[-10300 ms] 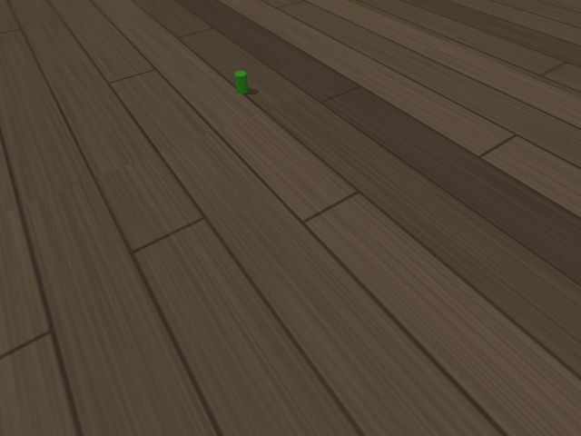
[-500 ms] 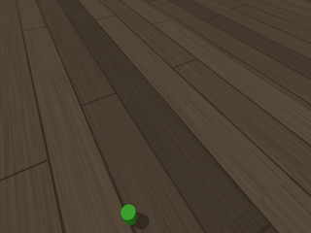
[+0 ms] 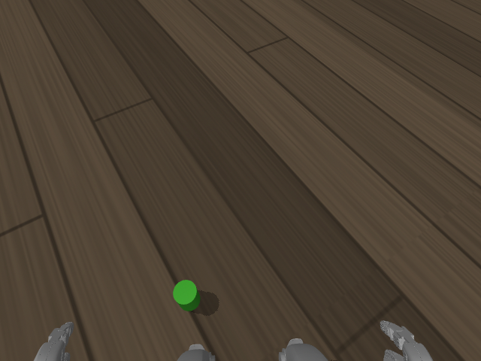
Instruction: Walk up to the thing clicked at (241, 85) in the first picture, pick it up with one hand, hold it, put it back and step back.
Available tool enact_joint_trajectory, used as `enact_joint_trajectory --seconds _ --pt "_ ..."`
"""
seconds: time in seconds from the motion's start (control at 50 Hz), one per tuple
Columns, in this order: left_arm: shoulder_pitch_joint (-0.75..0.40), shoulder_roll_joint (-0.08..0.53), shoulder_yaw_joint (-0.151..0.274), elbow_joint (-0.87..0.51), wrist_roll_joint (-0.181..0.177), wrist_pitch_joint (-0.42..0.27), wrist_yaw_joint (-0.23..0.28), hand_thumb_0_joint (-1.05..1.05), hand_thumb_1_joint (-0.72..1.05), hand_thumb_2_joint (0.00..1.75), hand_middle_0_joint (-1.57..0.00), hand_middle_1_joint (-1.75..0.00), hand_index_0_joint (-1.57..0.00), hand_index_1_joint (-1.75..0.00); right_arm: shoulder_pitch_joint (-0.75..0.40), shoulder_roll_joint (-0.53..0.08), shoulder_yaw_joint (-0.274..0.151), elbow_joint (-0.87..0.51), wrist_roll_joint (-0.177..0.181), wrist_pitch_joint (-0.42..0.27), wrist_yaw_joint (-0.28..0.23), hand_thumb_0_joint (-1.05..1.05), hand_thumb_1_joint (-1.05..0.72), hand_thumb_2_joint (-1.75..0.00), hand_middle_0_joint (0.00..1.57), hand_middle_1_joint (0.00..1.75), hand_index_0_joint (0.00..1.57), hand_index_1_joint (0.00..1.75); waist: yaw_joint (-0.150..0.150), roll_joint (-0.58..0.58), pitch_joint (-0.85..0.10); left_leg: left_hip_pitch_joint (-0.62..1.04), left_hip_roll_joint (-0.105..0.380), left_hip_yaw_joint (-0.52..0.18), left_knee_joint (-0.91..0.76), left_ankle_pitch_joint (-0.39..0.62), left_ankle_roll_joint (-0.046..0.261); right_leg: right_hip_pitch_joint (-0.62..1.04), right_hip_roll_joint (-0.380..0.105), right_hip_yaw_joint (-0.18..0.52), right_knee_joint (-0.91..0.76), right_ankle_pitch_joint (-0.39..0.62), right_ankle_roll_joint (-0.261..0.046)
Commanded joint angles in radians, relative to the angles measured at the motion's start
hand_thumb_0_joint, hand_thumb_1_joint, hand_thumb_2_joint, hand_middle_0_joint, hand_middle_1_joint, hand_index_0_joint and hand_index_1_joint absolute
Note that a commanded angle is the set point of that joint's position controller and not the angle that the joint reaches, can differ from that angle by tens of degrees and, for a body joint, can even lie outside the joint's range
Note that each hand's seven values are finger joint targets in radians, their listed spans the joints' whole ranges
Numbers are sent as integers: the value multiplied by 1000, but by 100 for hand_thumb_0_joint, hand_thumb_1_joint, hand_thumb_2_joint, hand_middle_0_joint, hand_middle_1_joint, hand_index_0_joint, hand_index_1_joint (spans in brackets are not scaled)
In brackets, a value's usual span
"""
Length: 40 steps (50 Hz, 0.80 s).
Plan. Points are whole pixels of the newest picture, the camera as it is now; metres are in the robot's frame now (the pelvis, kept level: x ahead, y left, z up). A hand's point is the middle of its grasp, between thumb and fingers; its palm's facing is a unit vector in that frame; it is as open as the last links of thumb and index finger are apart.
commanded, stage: go down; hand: left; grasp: from the side
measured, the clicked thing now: (187, 295) +0.38 +0.19 -0.66
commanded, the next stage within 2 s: none
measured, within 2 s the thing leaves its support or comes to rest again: neither
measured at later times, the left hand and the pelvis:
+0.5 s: hand out of the picture +0.15 +0.28 -0.16, palm faces +0.10 -0.94 -0.32, open 16.8 cm; pelvis +0.00 +0.01 -0.04, yaw +0 degrees
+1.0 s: hand (89, 329) +0.23 +0.33 -0.25, palm faces +0.11 -0.96 -0.25, open 17.1 cm; pelvis -0.05 +0.00 -0.18, yaw -1 degrees
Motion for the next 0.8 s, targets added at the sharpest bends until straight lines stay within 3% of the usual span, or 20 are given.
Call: enact_joint_trajectory --seconds 0.0,0.18,0.2,0.24,0.28,0.3,0.32,0.36,0.46,0.54,0.56,0.64,0.68,0.72,0.78 --pt "43 187 68 -261 -18 4 10 0 -51 11 -7 -16 -7 -15 -24 -162 -58 -177 -2 -74 -29 0 -91 -90 20 30 20 30 8 46 -261 93 -15 0 -88 209 16 67 27 -26 -48 165 -36" --pt "161 199 92 -473 -26 70 21 0 -51 17 -7 -21 -8 -20 -37 -147 -42 -223 -15 -118 -53 0 -90 -90 20 30 20 30 6 93 -277 41 -11 -11 -8 201 14 -3 21 -27 24 152 -34" --pt "188 171 76 -465 -29 80 19 0 -52 20 -7 -25 -8 -24 -38 -145 -37 -228 -15 -122 -54 0 -91 -90 20 30 20 30 4 92 -272 36 -7 -18 -7 208 11 -15 20 -29 37 149 -36" --pt "196 195 93 -521 -28 90 20 0 -49 23 -7 -26 -8 -25 -39 -145 -37 -238 -19 -128 -56 0 -91 -90 20 30 20 30 8 117 -290 37 -7 -20 7 224 10 -22 20 -31 53 158 -37" --pt "214 200 105 -535 -31 105 24 0 -48 20 -6 -23 -8 -21 -42 -141 -35 -250 -19 -132 -59 0 -91 -90 20 30 20 30 4 106 -275 11 -9 -19 19 197 13 -42 22 -32 55 142 -36" --pt "231 167 82 -546 -36 107 19 0 -49 19 -7 -22 -8 -21 -43 -135 -29 -257 -20 -135 -59 0 -91 -90 20 30 20 30 3 115 -279 6 -9 -22 25 208 10 -46 22 -33 66 149 -37" --pt "257 175 99 -538 -38 112 21 0 -48 18 -7 -19 -7 -18 -35 -137 -32 -252 -22 -137 -61 0 -90 -90 20 30 20 30 3 104 -295 7 -8 -21 39 235 12 -47 22 -35 76 168 -37" --pt "267 157 87 -550 -47 115 11 0 -47 11 -6 -13 -7 -12 -40 -137 -32 -263 -22 -142 -58 0 -91 -90 20 30 20 30 0 99 -285 -12 -7 -29 52 239 12 -71 23 -39 92 162 -38" --pt "282 189 132 -553 -63 93 0 0 -43 8 -6 -6 -6 -6 -34 -135 -31 -272 -26 -157 -55 0 -93 -91 20 30 20 30 3 75 -297 -88 -16 -17 121 222 24 -99 17 -30 128 174 -34" --pt "267 193 143 -578 -82 44 -23 0 -45 7 -6 -6 -6 -6 -50 -140 -35 -281 -27 -171 -50 0 -94 -91 20 30 20 30 8 94 -316 -130 -18 -21 149 178 21 -161 19 -28 179 130 -37" --pt "219 199 142 -594 -86 25 -29 0 -44 6 -6 -5 -6 -5 -62 -144 -35 -282 -28 -178 -47 0 -94 -91 20 30 20 30 8 115 -298 -150 -16 -28 154 148 18 -207 20 -29 203 97 -39" --pt "109 248 204 -486 -112 -74 -67 0 -51 4 -7 -5 -7 -5 -67 -162 -36 -250 -27 -193 -43 0 -94 -91 20 30 20 30 -1 85 -329 -261 -14 -46 257 112 22 -336 19 -28 316 62 -39" --pt "56 291 248 -415 -129 -139 -98 0 -56 5 -7 -7 -7 -7 -65 -174 -37 -236 -28 -200 -42 0 -94 -91 20 30 20 30 2 78 -372 -325 -20 -40 326 109 27 -388 15 -20 374 62 -39" --pt "-16 308 256 -379 -149 -209 -142 0 -57 9 -6 -12 -7 -12 -64 -186 -36 -225 -29 -207 -42 0 -94 -91 20 30 20 30 0 70 -418 -376 -24 -35 386 82 32 -433 12 -10 416 45 -39" --pt "-79 349 276 -364 -170 -290 -213 0 -52 10 -5 -12 -6 -11 -63 -209 -41 -194 -32 -212 -41 0 -92 -90 20 30 20 30 26 141 -496 -382 -19 -60 419 48 19 -526 10 -10 501 -3 -47"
